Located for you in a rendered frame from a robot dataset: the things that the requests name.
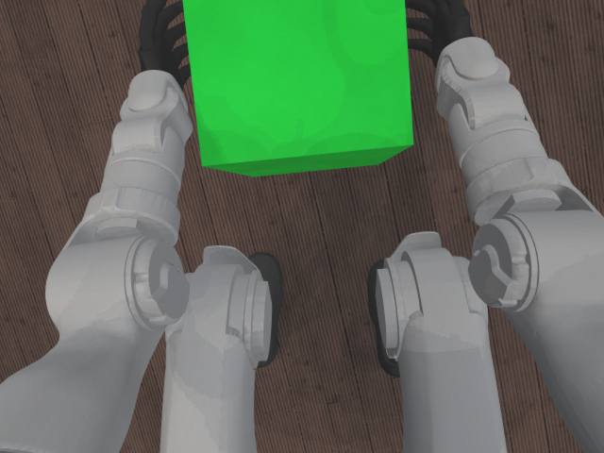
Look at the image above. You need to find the left robot hand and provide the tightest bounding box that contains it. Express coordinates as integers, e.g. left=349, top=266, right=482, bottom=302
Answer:
left=138, top=0, right=192, bottom=91

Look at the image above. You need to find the right robot hand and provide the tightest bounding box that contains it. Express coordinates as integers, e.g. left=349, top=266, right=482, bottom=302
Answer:
left=405, top=0, right=474, bottom=68

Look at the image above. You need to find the robot left forearm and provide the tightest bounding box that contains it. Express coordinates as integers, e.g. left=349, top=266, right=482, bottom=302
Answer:
left=45, top=70, right=193, bottom=321

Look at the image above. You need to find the right robot upper arm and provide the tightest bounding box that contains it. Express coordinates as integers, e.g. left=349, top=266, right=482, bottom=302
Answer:
left=468, top=210, right=604, bottom=453

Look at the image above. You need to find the right robot thigh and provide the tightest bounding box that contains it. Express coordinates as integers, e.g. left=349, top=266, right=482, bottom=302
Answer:
left=376, top=247, right=507, bottom=453

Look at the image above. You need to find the left robot thigh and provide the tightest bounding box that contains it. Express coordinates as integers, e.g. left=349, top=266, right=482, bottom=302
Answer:
left=159, top=263, right=272, bottom=453

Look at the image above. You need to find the robot right forearm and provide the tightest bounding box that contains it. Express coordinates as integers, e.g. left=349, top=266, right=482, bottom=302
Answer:
left=435, top=37, right=604, bottom=227

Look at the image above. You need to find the left robot upper arm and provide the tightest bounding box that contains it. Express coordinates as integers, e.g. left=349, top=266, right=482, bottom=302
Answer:
left=0, top=234, right=190, bottom=453

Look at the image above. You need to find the carton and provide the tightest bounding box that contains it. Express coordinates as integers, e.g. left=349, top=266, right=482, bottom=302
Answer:
left=182, top=0, right=413, bottom=176

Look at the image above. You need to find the robot thigh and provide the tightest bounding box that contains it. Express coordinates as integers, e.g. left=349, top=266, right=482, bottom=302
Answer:
left=376, top=247, right=507, bottom=453
left=159, top=263, right=272, bottom=453

